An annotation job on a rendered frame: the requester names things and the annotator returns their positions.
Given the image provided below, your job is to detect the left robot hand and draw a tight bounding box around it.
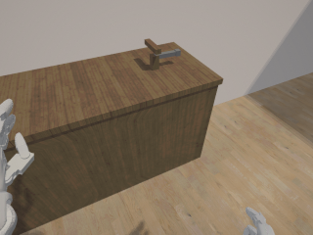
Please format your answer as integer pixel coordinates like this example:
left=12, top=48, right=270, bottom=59
left=0, top=98, right=34, bottom=192

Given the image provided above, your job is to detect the counter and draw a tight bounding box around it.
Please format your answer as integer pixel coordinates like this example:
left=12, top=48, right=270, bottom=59
left=0, top=38, right=224, bottom=235

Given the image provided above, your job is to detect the tap lever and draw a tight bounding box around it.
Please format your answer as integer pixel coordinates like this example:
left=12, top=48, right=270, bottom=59
left=154, top=48, right=181, bottom=59

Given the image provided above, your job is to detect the robot left forearm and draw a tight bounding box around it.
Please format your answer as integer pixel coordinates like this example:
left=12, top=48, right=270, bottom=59
left=0, top=191, right=18, bottom=235

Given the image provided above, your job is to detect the right robot hand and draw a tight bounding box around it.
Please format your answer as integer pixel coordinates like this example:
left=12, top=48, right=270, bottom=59
left=243, top=207, right=275, bottom=235

